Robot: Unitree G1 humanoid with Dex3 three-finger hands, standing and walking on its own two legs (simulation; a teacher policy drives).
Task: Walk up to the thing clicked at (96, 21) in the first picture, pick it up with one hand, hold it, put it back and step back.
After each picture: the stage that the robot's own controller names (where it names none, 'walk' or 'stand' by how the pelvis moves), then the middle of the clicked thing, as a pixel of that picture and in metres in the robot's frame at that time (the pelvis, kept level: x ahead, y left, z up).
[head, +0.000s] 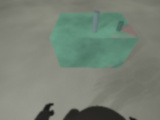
stand; (95, 22) +1.06 +0.05 +0.03
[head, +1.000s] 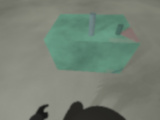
walk; (92, 25) +0.95 +0.11 +0.05
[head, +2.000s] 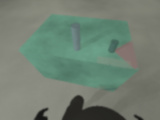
walk; (76, 38) +0.62 +0.23 +0.04
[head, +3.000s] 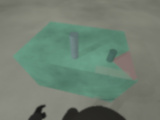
stand; (74, 47) +0.56 +0.19 +0.05
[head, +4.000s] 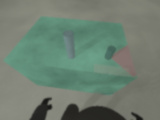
walk; (70, 46) +0.52 +0.22 +0.03
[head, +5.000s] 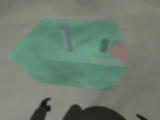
stand; (66, 40) +0.60 +0.28 +0.05
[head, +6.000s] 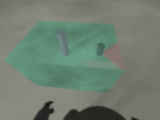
stand; (63, 44) +0.58 +0.30 +0.03
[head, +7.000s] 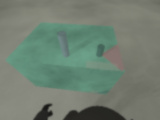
stand; (64, 45) +0.58 +0.30 +0.02
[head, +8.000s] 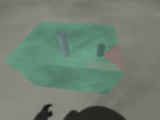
stand; (64, 45) +0.57 +0.30 +0.02
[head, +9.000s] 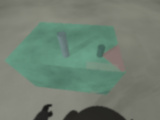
rise first; (64, 45) +0.57 +0.30 +0.02
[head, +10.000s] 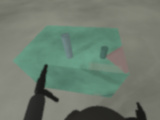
rise first; (67, 47) +0.57 +0.30 +0.03
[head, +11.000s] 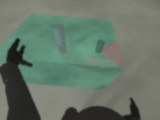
go down; (60, 40) +0.58 +0.28 +0.04
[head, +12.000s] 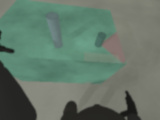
go down; (56, 33) +0.56 +0.27 +0.08
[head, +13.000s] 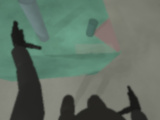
close in; (37, 23) +0.57 +0.30 +0.11
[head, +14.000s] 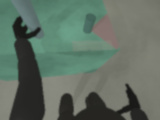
close; (30, 18) +0.58 +0.31 +0.12
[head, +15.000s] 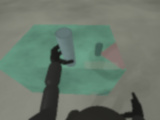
lift; (68, 51) +0.36 +0.16 +0.21
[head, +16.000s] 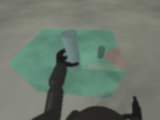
hold; (73, 54) +0.33 +0.14 +0.21
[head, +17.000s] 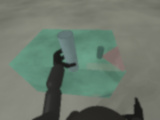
hold; (70, 54) +0.33 +0.15 +0.21
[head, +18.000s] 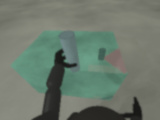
hold; (71, 54) +0.32 +0.14 +0.22
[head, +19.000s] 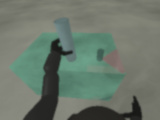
crouch; (67, 43) +0.38 +0.17 +0.26
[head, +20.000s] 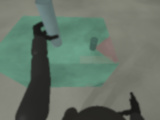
lower; (51, 27) +0.49 +0.24 +0.23
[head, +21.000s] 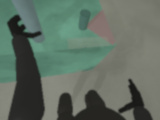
lower; (31, 21) +0.55 +0.26 +0.13
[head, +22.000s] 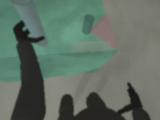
lower; (35, 26) +0.53 +0.27 +0.12
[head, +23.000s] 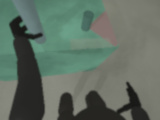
lower; (33, 22) +0.54 +0.27 +0.13
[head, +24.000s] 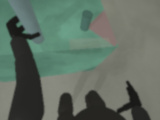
lower; (30, 22) +0.54 +0.28 +0.13
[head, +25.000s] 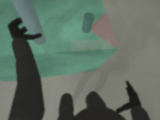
open; (32, 23) +0.54 +0.28 +0.12
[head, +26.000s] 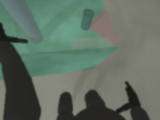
sink last; (27, 22) +0.53 +0.28 +0.13
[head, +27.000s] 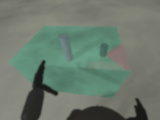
sink last; (67, 49) +0.52 +0.27 +0.08
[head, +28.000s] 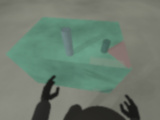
stand; (68, 43) +0.54 +0.26 +0.08
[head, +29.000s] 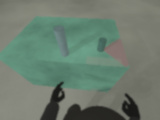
stand; (62, 43) +0.52 +0.28 +0.09
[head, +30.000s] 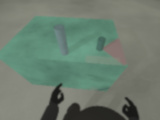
stand; (62, 41) +0.54 +0.28 +0.09
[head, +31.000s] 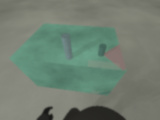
stand; (67, 47) +0.55 +0.26 +0.04
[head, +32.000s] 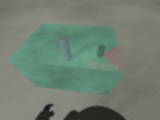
stand; (66, 49) +0.54 +0.27 +0.03
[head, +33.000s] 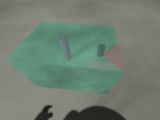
stand; (65, 49) +0.53 +0.27 +0.02
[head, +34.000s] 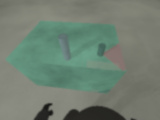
walk; (65, 48) +0.53 +0.27 +0.03
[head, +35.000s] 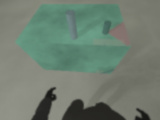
walk; (72, 26) +0.71 +0.25 +0.05
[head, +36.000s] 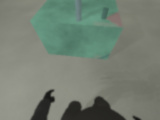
walk; (78, 9) +1.06 +0.23 +0.05
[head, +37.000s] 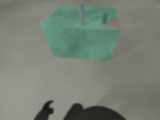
stand; (81, 15) +1.16 +0.27 +0.04
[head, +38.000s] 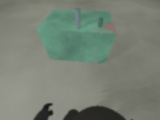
stand; (77, 19) +1.13 +0.27 +0.02
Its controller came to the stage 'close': yes
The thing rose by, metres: 0.22
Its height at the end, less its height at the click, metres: +0.00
